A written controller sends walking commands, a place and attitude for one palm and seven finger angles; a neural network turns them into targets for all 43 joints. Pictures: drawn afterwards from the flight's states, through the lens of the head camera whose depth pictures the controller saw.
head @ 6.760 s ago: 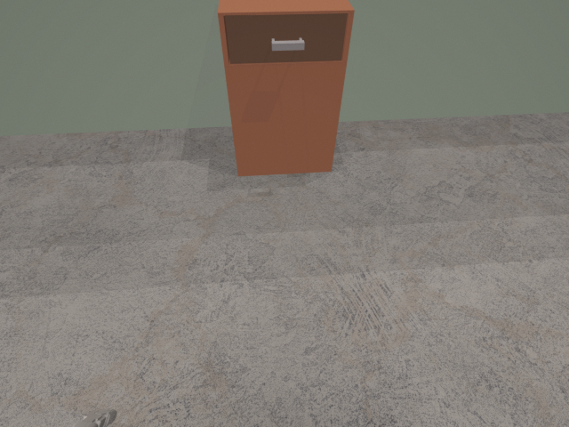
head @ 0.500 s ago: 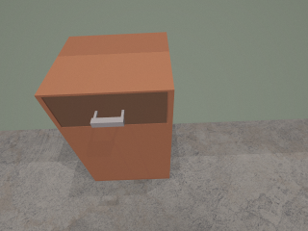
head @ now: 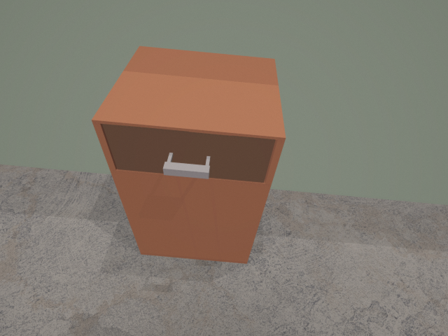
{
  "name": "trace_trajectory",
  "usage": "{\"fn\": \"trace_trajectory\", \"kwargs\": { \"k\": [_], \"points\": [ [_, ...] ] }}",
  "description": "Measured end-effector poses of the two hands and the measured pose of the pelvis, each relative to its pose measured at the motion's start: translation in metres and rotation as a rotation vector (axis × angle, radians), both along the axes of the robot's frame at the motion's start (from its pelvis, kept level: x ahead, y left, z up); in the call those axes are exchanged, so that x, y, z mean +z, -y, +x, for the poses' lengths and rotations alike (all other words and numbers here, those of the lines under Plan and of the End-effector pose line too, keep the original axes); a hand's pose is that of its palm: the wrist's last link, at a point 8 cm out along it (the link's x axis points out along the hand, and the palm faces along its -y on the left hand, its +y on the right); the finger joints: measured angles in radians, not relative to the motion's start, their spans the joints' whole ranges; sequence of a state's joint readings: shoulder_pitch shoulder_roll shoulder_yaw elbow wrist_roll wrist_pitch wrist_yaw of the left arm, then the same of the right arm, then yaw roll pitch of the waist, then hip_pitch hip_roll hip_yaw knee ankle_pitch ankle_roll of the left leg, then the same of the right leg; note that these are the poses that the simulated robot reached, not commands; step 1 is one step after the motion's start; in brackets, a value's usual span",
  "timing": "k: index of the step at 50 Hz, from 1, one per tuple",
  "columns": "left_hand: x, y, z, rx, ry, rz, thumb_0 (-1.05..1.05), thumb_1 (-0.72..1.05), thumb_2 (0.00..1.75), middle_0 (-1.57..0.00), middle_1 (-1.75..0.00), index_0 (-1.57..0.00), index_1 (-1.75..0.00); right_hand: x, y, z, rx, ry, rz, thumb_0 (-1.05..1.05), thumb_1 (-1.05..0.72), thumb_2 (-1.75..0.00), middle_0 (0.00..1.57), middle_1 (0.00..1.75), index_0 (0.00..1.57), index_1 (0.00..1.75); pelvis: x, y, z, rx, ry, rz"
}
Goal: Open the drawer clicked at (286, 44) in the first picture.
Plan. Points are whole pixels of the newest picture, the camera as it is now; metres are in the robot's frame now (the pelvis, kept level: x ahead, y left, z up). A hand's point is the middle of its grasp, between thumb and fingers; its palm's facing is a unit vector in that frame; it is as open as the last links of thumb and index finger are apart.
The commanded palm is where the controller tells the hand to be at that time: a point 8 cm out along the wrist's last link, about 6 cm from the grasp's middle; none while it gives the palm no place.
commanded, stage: come to a stop and stand still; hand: left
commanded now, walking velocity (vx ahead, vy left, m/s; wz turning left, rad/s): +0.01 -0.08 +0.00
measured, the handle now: (188, 164) +0.56 +0.14 -0.08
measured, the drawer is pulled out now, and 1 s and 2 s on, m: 0.00 0.00 0.00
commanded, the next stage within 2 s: look again from close up in 0.86 s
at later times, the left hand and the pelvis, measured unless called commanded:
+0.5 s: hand out of the picture +0.02 +0.13 -0.18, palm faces -0.01 -0.97 -0.23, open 7.3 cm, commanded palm none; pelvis +0.01 -0.04 -0.01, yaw -1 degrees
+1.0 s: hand out of the picture +0.01 +0.12 -0.18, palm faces +0.01 -0.98 -0.19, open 7.3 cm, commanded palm none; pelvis +0.02 -0.05 -0.01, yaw -1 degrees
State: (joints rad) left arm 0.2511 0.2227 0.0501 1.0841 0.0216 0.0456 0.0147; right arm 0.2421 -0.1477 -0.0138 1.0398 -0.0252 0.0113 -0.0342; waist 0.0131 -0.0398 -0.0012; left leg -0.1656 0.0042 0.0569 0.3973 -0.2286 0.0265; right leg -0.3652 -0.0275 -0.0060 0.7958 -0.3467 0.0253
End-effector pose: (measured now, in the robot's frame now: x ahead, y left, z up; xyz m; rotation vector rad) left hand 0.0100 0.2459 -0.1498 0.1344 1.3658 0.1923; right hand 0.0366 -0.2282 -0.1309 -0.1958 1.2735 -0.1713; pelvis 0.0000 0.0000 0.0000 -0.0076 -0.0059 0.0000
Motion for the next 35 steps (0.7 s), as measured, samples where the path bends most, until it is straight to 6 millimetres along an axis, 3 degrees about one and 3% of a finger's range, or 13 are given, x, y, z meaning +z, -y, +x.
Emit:
{"fn": "trace_trajectory", "kwargs": {
  "k": [5, 11, 17, 28, 35],
  "points": [
    [0.002, 0.01, -0.025, -0.008, -0.091, -0.013, 0.0, 0.92, 0.9, -0.19, -0.3, -0.19, -0.3, -0.003, 0.002, -0.013, -0.028, -0.037, 0.01, 0.01, -0.93, -0.9, 0.2, 0.3, 0.21, 0.3, 0.002, 0.003, 0.001, -0.009, -0.009, 0.008],
    [0.0, 0.039, -0.029, -0.035, -0.114, -0.004, 0.0, 0.91, 0.9, -0.19, -0.3, -0.19, -0.3, -0.022, 0.014, -0.037, -0.067, -0.108, 0.054, 0.01, -0.92, -0.9, 0.2, 0.3, 0.21, 0.3, -0.006, 0.019, 0.0, -0.024, -0.011, 0.025],
    [0.0, 0.066, -0.017, -0.074, -0.059, -0.009, 0.0, 0.92, 0.9, -0.19, -0.3, -0.2, -0.3, -0.03, 0.021, -0.045, -0.058, -0.111, 0.093, 0.01, -0.91, -0.9, 0.2, 0.3, 0.2, 0.3, -0.009, 0.031, 0.001, -0.011, -0.013, 0.0],
    [0.004, 0.069, 0.01, -0.07, 0.029, 0.029, 0.01, 0.93, 0.9, -0.2, -0.3, -0.2, -0.3, -0.036, 0.026, -0.046, -0.048, -0.114, 0.119, 0.01, -0.91, -0.9, 0.2, 0.3, 0.2, 0.3, -0.011, 0.048, 0.009, -0.009, 0.009, 0.016],
    [0.004, 0.072, 0.015, -0.062, 0.034, 0.025, 0.01, 0.93, 0.9, -0.2, -0.3, -0.2, -0.3, -0.032, 0.033, -0.042, -0.04, -0.124, 0.105, 0.01, -0.91, -0.9, 0.2, 0.3, 0.2, 0.3, -0.01, 0.053, 0.013, -0.009, 0.007, 0.017]
  ]
}}
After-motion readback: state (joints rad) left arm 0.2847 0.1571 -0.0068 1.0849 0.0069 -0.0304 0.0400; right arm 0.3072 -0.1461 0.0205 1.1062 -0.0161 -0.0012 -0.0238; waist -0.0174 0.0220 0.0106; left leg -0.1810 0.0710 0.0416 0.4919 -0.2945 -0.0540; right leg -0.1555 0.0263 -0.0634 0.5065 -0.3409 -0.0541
